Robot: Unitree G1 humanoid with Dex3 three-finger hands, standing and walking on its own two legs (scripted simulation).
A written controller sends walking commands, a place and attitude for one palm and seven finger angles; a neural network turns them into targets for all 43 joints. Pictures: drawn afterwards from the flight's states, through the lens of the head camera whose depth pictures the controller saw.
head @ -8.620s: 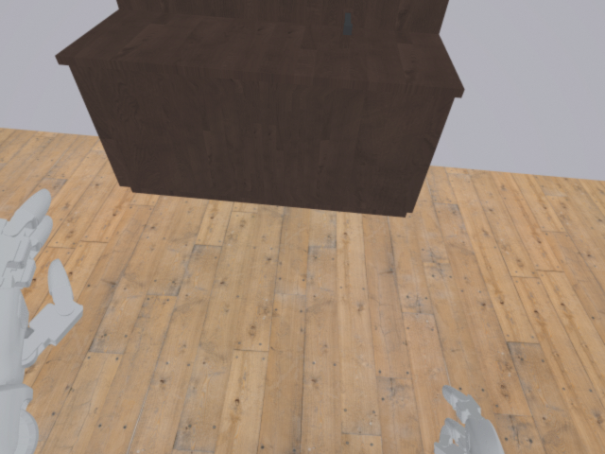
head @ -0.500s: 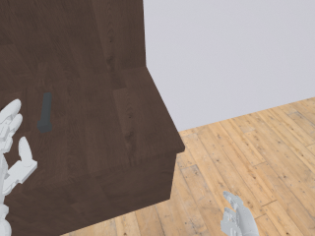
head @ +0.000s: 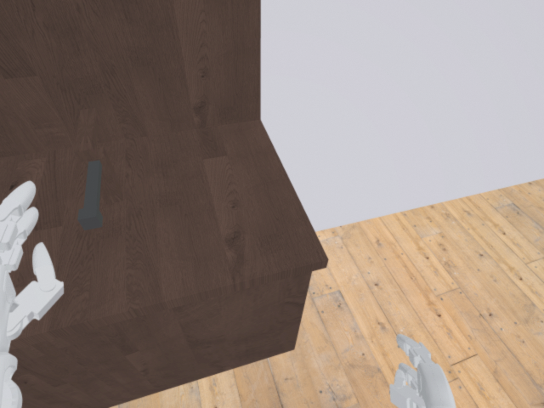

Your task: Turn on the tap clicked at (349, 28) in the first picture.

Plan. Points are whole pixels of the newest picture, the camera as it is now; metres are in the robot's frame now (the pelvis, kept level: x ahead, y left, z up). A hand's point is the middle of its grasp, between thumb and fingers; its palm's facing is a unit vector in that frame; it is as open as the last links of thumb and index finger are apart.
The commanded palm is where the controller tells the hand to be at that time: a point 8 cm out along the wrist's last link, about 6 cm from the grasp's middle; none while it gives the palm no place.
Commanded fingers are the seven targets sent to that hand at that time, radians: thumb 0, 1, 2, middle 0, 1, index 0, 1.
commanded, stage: come to a stop and stand still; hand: left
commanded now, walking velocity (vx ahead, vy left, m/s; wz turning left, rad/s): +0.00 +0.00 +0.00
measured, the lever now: (90, 218) +0.38 +0.34 +0.04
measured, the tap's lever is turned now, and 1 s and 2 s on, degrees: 0 0 0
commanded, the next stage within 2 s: look again from close up in 0.20 s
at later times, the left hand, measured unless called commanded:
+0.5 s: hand (57, 272) +0.21 +0.25 +0.16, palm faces +0.39 -0.85 -0.37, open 7.4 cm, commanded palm +0.14 +0.28 +0.17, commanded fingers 0.00 0.90 0.90 -0.20 -0.30 -0.20 -0.30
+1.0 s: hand (62, 279) +0.21 +0.26 +0.15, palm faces +0.33 -0.88 -0.36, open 7.4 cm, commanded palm +0.16 +0.29 +0.17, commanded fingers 0.00 0.90 0.90 -0.20 -0.30 -0.20 -0.30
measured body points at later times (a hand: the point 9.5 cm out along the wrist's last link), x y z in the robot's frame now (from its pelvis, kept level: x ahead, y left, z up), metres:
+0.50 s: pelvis -0.02 +0.00 +0.00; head +0.00 +0.01 +0.45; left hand +0.19 +0.30 +0.18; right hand +0.15 -0.23 -0.08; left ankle +0.00 +0.08 -0.74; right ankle -0.02 -0.11 -0.74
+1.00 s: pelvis -0.01 +0.02 +0.00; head +0.01 +0.04 +0.45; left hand +0.19 +0.30 +0.17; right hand +0.19 -0.19 -0.06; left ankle +0.00 +0.08 -0.74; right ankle -0.02 -0.11 -0.74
